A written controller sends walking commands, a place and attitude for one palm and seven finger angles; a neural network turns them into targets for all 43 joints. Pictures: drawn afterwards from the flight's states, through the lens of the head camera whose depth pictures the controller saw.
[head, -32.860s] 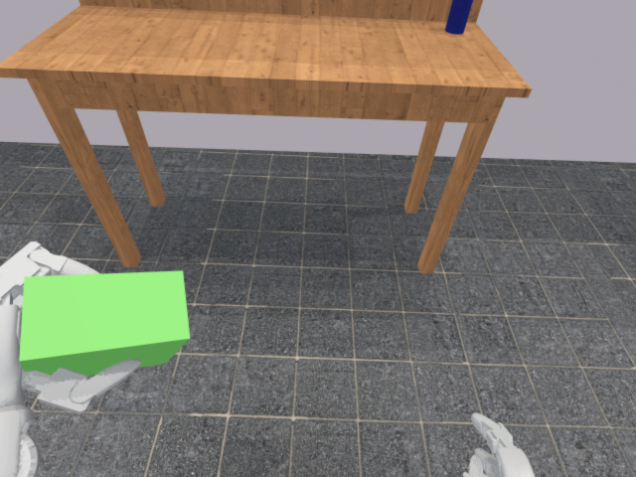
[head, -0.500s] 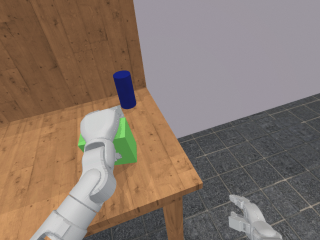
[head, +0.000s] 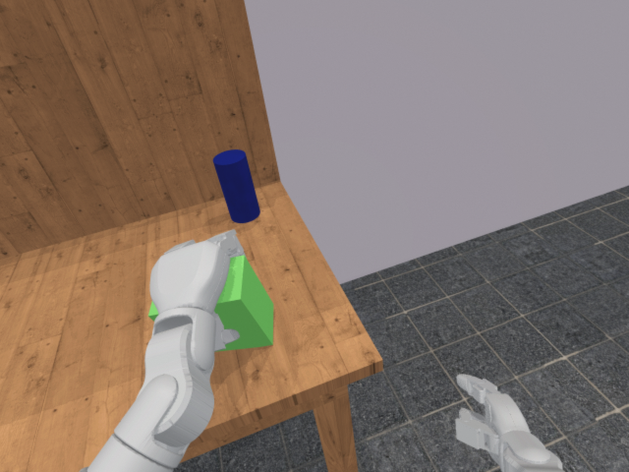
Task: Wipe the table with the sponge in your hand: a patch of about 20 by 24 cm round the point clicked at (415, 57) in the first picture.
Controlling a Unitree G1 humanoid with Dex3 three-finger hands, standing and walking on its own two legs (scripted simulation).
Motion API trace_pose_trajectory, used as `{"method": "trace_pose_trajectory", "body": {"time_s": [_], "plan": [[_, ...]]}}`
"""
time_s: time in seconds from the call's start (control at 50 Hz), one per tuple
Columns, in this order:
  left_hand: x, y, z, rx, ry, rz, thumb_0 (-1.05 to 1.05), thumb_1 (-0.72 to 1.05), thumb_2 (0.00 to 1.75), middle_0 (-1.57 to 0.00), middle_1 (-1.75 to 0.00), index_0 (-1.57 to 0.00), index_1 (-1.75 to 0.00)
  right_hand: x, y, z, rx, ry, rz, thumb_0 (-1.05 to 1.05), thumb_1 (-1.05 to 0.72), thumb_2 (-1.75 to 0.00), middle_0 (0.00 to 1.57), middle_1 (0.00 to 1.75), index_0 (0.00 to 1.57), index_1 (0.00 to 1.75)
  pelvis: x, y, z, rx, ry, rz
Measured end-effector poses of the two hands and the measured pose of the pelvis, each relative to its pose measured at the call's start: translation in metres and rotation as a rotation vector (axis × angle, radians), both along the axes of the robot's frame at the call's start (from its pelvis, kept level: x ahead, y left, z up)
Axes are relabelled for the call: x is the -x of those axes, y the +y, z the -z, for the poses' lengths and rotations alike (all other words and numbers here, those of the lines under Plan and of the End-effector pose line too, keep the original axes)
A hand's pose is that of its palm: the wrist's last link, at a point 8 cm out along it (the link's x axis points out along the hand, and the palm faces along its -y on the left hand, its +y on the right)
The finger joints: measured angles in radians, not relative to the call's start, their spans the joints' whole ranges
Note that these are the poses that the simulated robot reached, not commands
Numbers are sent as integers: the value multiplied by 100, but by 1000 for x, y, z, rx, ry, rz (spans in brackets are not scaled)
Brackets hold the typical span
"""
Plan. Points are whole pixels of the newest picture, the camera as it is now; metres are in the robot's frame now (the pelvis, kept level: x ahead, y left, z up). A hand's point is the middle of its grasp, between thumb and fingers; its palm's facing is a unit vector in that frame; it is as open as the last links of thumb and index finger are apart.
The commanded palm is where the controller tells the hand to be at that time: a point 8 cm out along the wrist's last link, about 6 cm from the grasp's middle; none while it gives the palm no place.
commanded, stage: slide back across to the middle lane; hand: left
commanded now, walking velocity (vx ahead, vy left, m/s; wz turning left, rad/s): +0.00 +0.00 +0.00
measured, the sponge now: (224, 316) +0.29 +0.16 +0.09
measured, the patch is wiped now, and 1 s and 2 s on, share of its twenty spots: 0.95 0.95 0.95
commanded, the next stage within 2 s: wipe forward along the middle lane in 0.66 s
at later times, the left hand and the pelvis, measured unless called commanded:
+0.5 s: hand (177, 307) +0.25 +0.19 +0.16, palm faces +0.28 -0.34 -0.90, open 10.4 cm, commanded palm +0.20 +0.21 +0.20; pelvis +0.00 +0.01 +0.00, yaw -2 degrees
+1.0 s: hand (144, 309) +0.25 +0.24 +0.15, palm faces +0.20 -0.18 -0.96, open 10.3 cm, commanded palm +0.22 +0.24 +0.19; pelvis -0.03 +0.02 +0.00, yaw +0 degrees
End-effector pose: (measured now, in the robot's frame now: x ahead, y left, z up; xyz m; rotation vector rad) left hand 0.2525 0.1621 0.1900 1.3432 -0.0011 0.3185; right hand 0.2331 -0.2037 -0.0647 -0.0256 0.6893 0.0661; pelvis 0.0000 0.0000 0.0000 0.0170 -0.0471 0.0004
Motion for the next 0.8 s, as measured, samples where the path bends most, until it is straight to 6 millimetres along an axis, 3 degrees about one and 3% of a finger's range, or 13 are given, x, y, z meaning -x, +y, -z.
{"method": "trace_pose_trajectory", "body": {"time_s": [0.24, 0.56, 0.8], "plan": [[17, 13, -6, 118, -46, 13, -1, -51, 105, -60, -140, -70, -132, -8, 8, -7, 12, -8, -11, 1, -91, -90, 20, 30, 20, 30, -4, 1, 0, -1, -2, 18], [41, 47, -14, 159, -43, -32, -1, -52, 105, -63, -137, -72, -129, 19, -3, -2, 74, 10, 51, 1, -91, -90, 20, 30, 20, 30, 7, 8, 1, 4, -21, 30], [58, 67, -13, 106, -10, -65, -1, -53, 105, -64, -135, -73, -128, 26, 10, -2, 75, -35, 40, 1, -91, -90, 20, 30, 20, 30, 19, 15, 0, 7, -35, 20]]}}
